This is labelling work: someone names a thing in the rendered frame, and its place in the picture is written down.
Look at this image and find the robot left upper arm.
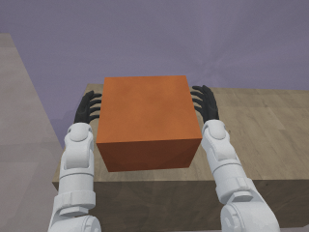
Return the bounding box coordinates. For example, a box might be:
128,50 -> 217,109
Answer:
49,215 -> 101,232

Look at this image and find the right robot hand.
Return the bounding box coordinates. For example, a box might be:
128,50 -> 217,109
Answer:
190,85 -> 219,124

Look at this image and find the robot right upper arm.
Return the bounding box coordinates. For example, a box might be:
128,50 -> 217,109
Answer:
220,201 -> 280,232

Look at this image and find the carton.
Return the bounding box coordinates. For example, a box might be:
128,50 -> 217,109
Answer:
96,75 -> 203,172

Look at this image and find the right robot forearm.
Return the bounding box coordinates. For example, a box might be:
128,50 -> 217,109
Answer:
201,119 -> 281,232

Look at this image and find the left robot forearm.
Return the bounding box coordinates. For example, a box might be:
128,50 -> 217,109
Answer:
47,122 -> 96,232

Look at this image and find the left robot hand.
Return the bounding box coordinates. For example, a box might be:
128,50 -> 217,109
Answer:
73,90 -> 102,125

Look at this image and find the pedestal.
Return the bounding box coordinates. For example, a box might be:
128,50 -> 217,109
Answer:
51,83 -> 309,232

